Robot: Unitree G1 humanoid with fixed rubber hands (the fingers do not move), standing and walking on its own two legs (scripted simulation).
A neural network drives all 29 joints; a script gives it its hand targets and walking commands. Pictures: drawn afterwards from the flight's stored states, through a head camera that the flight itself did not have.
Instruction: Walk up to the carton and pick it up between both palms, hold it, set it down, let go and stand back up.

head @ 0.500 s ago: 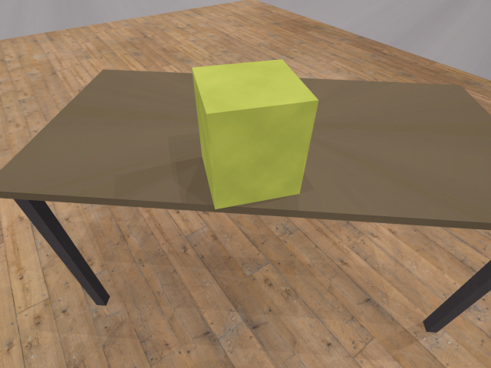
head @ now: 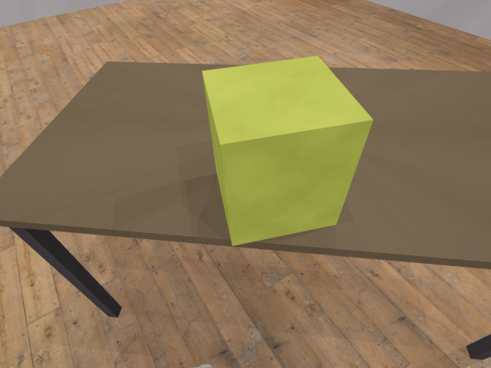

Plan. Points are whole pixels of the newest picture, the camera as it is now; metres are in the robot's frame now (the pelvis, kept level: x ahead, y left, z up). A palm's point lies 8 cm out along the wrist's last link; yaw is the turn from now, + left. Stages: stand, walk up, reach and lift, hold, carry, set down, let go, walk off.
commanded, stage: walk up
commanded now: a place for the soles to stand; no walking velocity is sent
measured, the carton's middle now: (274, 153) +0.47 -0.04 +0.10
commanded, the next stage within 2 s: reach and lift in 1.66 s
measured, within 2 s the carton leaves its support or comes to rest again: neither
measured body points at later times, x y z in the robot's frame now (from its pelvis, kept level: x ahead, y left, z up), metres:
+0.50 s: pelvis +0.05 +0.00 +0.01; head +0.10 +0.00 +0.46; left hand +0.20 +0.30 -0.10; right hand +0.17 -0.31 -0.11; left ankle +0.06 +0.12 -0.70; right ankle +0.03 -0.13 -0.70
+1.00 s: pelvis +0.04 -0.01 +0.04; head +0.05 -0.02 +0.49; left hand +0.17 +0.28 -0.08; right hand +0.10 -0.33 -0.09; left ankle +0.06 +0.12 -0.70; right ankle +0.03 -0.13 -0.70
